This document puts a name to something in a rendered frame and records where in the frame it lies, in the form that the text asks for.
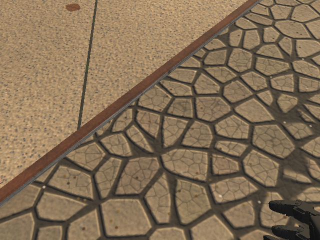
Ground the robot right hand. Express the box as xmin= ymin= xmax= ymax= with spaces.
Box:
xmin=263 ymin=199 xmax=320 ymax=240

